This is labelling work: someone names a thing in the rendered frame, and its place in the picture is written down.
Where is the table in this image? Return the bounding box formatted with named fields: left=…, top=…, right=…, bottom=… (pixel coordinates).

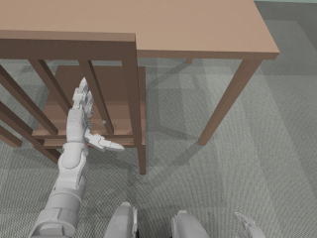
left=0, top=0, right=280, bottom=148

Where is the chair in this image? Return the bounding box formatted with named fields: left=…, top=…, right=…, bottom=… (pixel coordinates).
left=0, top=30, right=147, bottom=175

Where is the right robot shin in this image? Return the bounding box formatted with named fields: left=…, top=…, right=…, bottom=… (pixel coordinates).
left=176, top=210, right=187, bottom=216

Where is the right robot thigh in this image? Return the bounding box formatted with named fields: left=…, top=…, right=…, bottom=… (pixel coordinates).
left=171, top=213, right=210, bottom=238

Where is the right robot hand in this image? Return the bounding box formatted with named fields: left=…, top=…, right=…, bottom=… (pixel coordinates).
left=234, top=212, right=266, bottom=238

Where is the robot left forearm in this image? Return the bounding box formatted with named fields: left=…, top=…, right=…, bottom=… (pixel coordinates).
left=28, top=141, right=90, bottom=238

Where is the left robot hand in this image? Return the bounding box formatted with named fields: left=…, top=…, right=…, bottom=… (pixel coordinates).
left=66, top=77, right=125, bottom=153

